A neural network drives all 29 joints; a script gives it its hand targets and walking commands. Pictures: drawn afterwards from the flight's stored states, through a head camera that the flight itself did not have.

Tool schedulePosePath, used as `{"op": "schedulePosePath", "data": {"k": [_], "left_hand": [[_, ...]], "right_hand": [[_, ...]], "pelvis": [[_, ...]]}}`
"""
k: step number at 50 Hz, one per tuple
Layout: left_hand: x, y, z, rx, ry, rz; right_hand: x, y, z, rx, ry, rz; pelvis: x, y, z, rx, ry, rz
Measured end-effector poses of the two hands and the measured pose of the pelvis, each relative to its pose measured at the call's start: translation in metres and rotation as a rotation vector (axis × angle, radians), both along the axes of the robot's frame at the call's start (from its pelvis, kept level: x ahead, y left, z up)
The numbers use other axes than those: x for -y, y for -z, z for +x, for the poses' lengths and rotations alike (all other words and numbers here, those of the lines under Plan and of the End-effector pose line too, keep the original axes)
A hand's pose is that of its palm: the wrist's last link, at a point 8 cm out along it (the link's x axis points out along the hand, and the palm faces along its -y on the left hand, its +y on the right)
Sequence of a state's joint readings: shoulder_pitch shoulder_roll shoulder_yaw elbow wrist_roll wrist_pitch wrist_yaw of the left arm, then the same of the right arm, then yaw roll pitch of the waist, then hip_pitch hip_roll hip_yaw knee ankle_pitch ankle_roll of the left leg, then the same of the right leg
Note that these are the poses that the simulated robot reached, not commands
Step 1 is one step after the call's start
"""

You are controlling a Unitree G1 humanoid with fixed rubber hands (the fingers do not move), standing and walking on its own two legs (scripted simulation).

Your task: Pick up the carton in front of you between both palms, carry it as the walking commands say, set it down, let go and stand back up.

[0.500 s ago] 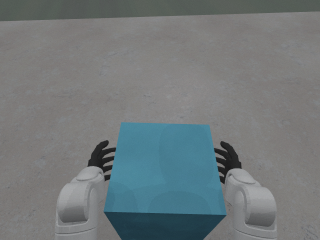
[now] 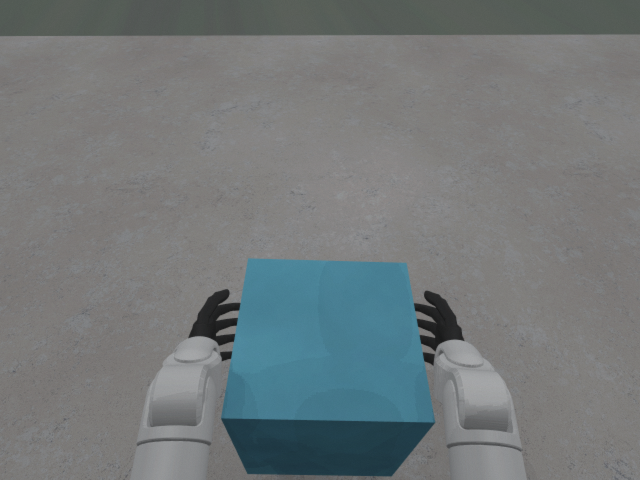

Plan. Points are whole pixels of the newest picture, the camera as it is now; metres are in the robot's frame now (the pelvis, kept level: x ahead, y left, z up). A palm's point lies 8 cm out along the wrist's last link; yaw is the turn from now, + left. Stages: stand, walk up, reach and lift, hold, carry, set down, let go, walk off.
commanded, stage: carry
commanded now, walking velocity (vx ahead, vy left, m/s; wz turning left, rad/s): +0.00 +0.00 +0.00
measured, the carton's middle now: (323, 373) +0.27 +0.00 -0.04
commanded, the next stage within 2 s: hold in 1.34 s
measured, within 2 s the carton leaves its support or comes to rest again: neither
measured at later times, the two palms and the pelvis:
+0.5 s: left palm (189, 370) +0.23 +0.16 +0.04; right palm (444, 372) +0.24 -0.14 +0.04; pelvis -0.04 +0.01 +0.00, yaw +0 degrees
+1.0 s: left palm (176, 383) +0.22 +0.17 +0.04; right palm (437, 385) +0.22 -0.13 +0.04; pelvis -0.06 +0.02 +0.00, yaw +0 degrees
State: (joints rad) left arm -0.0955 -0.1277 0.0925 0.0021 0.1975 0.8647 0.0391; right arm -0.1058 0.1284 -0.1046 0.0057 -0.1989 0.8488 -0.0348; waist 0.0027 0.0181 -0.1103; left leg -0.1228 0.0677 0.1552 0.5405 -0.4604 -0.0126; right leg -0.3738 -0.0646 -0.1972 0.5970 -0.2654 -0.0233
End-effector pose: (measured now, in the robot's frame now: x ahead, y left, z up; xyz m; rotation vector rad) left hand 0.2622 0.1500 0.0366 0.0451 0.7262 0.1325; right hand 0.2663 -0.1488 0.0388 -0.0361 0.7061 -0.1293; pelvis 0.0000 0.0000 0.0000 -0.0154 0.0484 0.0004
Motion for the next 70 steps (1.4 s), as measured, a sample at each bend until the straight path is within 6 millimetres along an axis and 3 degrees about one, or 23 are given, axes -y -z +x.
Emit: {"op": "schedulePosePath", "data": {"k": [8, 19, 32, 70], "left_hand": [[-0.002, 0.011, -0.005, 0.022, 0.012, 0.012], [-0.007, -0.003, -0.019, 0.067, 0.002, 0.001], [-0.014, -0.001, -0.036, 0.039, -0.002, 0.005], [-0.03, 0.001, -0.053, 0.043, -0.002, 0.01]], "right_hand": [[-0.002, 0.011, -0.006, 0.022, -0.004, -0.01], [-0.006, -0.004, -0.019, 0.067, 0.002, 0.0], [-0.014, -0.001, -0.036, 0.039, -0.007, -0.004], [-0.029, -0.001, -0.051, 0.044, -0.015, -0.014]], "pelvis": [[-0.003, -0.002, -0.02, 0.021, 0.001, 0.003], [-0.007, -0.003, -0.038, 0.025, -0.001, 0.007], [-0.013, -0.004, -0.052, 0.033, -0.004, 0.011], [-0.026, -0.007, -0.066, 0.085, -0.047, -0.002]]}}
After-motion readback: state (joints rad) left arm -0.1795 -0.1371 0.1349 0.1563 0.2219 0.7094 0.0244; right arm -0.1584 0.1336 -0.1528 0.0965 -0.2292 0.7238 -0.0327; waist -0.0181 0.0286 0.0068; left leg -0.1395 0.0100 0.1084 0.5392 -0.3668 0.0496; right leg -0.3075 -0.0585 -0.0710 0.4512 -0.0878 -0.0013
